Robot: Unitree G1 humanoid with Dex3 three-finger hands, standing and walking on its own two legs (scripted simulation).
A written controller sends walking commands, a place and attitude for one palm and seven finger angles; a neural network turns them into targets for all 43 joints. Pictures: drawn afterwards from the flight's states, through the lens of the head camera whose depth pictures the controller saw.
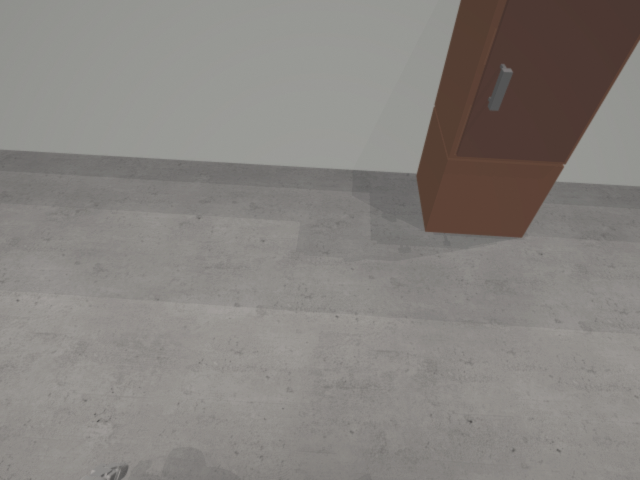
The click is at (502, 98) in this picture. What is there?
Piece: cupboard door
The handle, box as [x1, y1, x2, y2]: [488, 64, 512, 110]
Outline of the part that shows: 504,64 500,65 500,73 492,95 488,99 488,107 491,110 498,109 512,73 510,68 506,68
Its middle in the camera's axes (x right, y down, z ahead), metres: +0.54 -0.46 +1.18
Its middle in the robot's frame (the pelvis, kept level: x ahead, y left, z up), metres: +1.22 -0.48 -0.07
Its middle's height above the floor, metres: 0.70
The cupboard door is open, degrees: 0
